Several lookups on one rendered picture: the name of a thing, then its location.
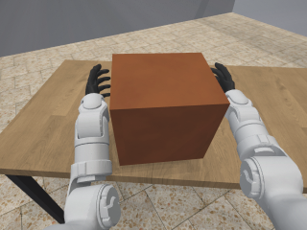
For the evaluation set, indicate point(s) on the right robot forearm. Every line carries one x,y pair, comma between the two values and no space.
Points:
248,129

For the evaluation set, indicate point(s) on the carton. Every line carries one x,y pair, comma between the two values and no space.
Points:
164,107

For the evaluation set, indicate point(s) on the left robot forearm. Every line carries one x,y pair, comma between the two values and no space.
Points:
91,143

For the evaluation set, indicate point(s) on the right robot hand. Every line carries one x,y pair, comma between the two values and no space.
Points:
224,78

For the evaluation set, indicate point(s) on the left robot hand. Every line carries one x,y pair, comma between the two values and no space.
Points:
93,81

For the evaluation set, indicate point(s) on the table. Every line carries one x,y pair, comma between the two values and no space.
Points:
40,139

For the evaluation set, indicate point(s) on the left robot upper arm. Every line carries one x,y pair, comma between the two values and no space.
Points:
95,207

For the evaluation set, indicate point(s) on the right robot upper arm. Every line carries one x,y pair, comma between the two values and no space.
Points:
275,183

